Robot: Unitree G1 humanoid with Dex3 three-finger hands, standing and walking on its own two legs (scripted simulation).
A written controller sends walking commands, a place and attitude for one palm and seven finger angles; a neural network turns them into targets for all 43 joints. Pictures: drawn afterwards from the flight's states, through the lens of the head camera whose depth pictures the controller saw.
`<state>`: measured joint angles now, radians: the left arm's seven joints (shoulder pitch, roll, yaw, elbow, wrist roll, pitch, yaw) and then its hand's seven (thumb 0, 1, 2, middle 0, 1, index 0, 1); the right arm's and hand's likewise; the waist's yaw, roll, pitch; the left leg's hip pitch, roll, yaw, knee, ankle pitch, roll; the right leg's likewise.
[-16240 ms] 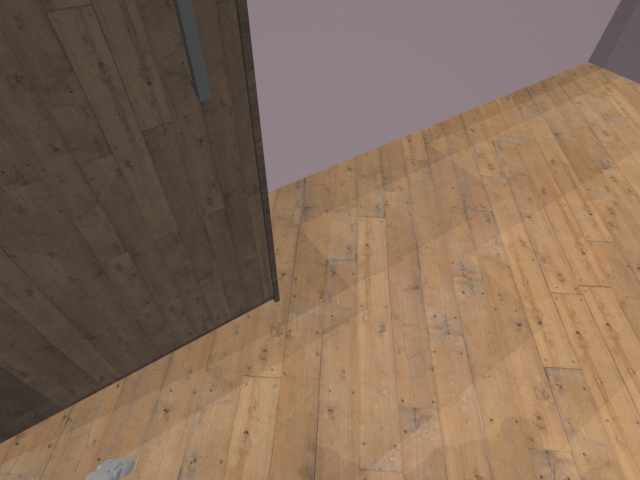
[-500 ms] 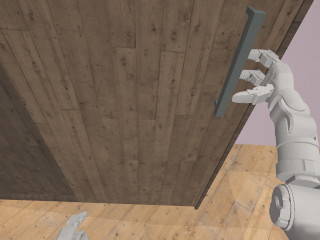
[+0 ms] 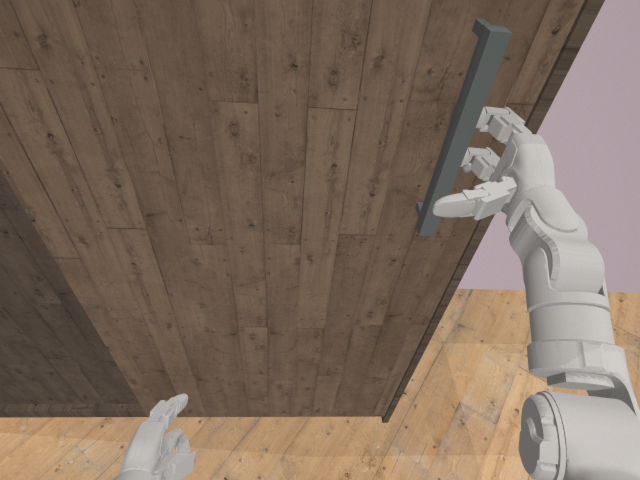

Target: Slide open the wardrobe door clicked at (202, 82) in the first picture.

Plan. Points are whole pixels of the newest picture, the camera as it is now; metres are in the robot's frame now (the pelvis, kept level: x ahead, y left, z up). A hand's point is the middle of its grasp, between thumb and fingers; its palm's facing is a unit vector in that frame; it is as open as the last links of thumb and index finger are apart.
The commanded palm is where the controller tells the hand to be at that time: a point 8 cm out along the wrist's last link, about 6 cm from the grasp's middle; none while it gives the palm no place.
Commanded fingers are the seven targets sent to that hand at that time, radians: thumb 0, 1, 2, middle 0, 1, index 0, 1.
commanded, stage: slide the fingers in behind the handle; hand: right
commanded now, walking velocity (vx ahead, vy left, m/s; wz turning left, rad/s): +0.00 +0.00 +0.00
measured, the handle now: (449, 141) +0.47 -0.13 +0.24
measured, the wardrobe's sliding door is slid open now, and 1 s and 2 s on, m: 0.00 0.00 0.00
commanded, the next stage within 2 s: grip the handle and tug to test in 1.16 s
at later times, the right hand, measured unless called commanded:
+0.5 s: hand (443, 166) +0.41 -0.11 +0.24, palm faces -0.04 +1.00 -0.01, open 14.0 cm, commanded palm +0.39 -0.16 +0.24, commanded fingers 0.00 0.50 -0.30 0.30 1.20 0.30 1.20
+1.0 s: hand (444, 166) +0.41 -0.11 +0.24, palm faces -0.05 +1.00 +0.00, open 14.1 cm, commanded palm +0.38 -0.16 +0.24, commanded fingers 0.00 0.50 -0.30 0.30 1.20 0.30 1.20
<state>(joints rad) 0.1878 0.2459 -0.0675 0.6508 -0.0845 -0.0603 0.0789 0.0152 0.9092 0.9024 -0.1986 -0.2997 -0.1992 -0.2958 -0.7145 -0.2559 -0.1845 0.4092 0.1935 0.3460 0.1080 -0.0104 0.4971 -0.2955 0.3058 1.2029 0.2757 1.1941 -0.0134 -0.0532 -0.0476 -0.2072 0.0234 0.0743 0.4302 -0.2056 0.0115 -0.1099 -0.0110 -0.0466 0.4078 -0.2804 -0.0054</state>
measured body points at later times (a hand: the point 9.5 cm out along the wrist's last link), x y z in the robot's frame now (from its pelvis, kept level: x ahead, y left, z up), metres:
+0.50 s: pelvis +0.00 +0.00 +0.00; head -0.02 +0.03 +0.45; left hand +0.16 +0.24 -0.10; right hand +0.40 -0.16 +0.24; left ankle +0.02 +0.11 -0.74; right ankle -0.04 -0.11 -0.74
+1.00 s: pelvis +0.00 +0.00 +0.00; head -0.02 +0.02 +0.45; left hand +0.16 +0.23 -0.10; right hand +0.40 -0.16 +0.24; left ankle +0.02 +0.11 -0.74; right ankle -0.04 -0.11 -0.74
